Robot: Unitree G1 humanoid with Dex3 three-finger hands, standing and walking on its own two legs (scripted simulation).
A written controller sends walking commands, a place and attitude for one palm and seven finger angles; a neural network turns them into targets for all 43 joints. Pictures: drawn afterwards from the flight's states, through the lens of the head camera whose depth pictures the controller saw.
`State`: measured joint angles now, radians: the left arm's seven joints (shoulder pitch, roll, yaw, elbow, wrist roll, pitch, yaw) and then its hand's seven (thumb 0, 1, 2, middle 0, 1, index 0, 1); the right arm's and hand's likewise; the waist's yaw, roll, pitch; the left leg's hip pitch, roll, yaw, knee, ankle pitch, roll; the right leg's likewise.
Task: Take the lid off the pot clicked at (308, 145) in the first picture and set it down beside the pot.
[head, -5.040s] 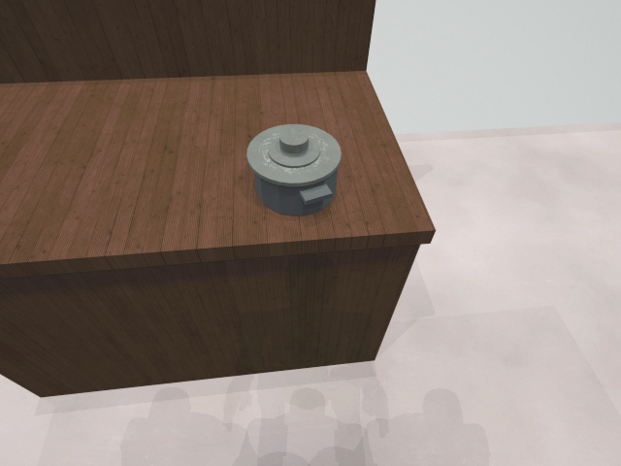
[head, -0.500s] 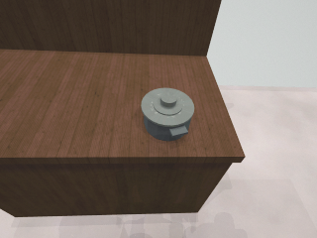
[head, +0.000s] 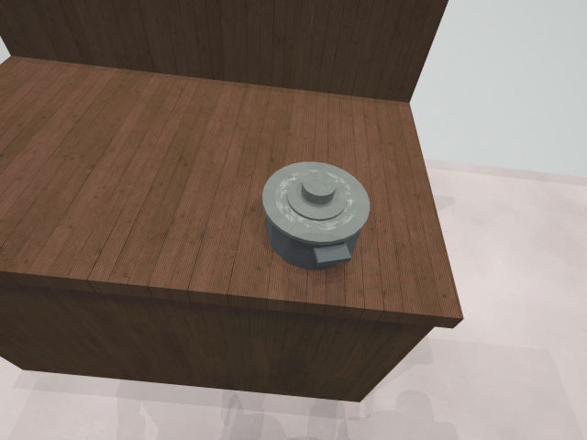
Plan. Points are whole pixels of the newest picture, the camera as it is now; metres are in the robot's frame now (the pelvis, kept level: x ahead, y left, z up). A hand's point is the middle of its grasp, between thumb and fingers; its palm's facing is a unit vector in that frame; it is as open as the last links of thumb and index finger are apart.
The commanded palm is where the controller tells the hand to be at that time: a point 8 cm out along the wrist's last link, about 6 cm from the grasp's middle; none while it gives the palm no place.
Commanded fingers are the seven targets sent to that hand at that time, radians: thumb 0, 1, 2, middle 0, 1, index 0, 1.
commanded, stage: shuffle to correct the standing spot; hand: left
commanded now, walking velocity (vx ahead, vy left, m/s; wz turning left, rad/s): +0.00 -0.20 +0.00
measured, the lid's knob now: (318, 187) +0.47 +0.00 +0.08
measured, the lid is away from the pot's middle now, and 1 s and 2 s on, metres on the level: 0.00 0.00 0.00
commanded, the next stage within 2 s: come to a stop and stand still in 0.76 s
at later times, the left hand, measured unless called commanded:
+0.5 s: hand out of the picture +0.06 +0.13 -0.20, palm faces +0.05 -0.99 -0.16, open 7.4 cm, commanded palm none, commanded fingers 0.00 0.90 0.90 -0.20 -0.30 -0.20 -0.30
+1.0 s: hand out of the picture +0.10 +0.05 -0.16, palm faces +0.01 -0.98 -0.22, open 7.3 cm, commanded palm none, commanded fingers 0.00 0.90 0.90 -0.20 -0.30 -0.20 -0.30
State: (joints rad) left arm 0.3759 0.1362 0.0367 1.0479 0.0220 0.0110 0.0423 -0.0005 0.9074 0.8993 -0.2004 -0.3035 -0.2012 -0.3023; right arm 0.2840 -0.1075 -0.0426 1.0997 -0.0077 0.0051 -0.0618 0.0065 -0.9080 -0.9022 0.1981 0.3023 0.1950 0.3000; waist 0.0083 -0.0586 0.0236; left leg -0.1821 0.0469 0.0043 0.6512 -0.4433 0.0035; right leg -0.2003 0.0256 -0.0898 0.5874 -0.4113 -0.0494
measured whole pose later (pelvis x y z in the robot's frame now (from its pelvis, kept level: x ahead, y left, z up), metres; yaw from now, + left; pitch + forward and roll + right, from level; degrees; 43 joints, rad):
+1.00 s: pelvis +0.04 -0.13 +0.01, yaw +0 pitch -1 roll -1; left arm 0.22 0.19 0.03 0.96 0.02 0.02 0.04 0.00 0.91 0.90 -0.20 -0.30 -0.20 -0.30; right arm 0.23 -0.19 -0.07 1.03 0.00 0.06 -0.04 0.01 -0.91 -0.90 0.20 0.30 0.19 0.30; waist -0.02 -0.01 0.08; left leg -0.34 0.05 0.05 0.88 -0.53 -0.03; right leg -0.20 -0.02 -0.07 0.51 -0.30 0.00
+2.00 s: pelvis +0.06 -0.12 +0.01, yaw -1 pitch +0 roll +0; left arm 0.29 0.17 -0.01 1.04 0.01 -0.01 0.05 0.01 0.92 0.90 -0.20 -0.30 -0.20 -0.30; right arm 0.26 -0.17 0.01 1.05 -0.01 -0.03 -0.02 0.01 -0.92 -0.90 0.20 0.30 0.20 0.30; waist 0.01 -0.03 0.02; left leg -0.20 -0.03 0.10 0.49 -0.30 0.07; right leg -0.19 -0.05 -0.03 0.49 -0.30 0.04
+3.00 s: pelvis +0.06 -0.13 +0.02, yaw -1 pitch +0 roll +0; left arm 0.31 0.13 -0.01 1.11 0.01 -0.02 0.05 0.00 0.91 0.90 -0.20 -0.30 -0.20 -0.30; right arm 0.29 -0.11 0.01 1.16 0.00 -0.04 -0.03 0.01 -0.92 -0.90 0.20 0.30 0.19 0.30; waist 0.01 -0.03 0.04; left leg -0.15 -0.02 0.10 0.43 -0.28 0.05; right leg -0.15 -0.03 -0.04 0.43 -0.29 0.02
